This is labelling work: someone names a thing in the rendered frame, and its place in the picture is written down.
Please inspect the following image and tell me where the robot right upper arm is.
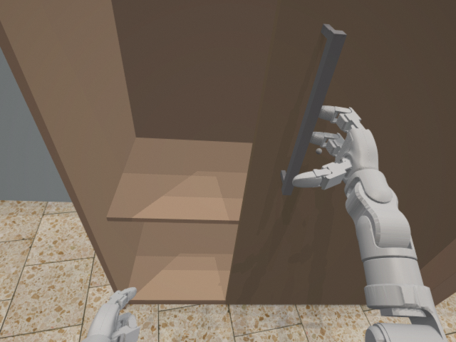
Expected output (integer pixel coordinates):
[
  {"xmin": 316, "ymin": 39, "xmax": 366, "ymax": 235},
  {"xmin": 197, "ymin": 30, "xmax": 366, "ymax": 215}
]
[{"xmin": 365, "ymin": 323, "xmax": 444, "ymax": 342}]

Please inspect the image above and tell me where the wardrobe door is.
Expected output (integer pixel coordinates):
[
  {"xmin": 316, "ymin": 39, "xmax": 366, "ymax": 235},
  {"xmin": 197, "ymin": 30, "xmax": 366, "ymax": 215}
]
[
  {"xmin": 420, "ymin": 239, "xmax": 456, "ymax": 291},
  {"xmin": 226, "ymin": 0, "xmax": 456, "ymax": 305}
]

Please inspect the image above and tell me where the robot right hand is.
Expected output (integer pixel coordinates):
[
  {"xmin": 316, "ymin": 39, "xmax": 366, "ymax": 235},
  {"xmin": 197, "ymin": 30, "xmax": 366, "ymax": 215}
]
[{"xmin": 292, "ymin": 105, "xmax": 378, "ymax": 190}]

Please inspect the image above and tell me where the handle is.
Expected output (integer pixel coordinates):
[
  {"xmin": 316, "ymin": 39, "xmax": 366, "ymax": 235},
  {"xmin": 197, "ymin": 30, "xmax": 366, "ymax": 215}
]
[{"xmin": 280, "ymin": 24, "xmax": 347, "ymax": 195}]

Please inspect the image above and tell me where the robot right forearm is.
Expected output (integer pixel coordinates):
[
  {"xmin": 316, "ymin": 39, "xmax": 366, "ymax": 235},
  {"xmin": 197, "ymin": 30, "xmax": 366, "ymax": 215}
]
[{"xmin": 344, "ymin": 169, "xmax": 448, "ymax": 342}]

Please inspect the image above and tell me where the robot left hand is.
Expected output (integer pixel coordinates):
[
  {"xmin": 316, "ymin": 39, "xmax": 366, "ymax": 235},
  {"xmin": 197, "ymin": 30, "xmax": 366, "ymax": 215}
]
[{"xmin": 86, "ymin": 287, "xmax": 140, "ymax": 342}]

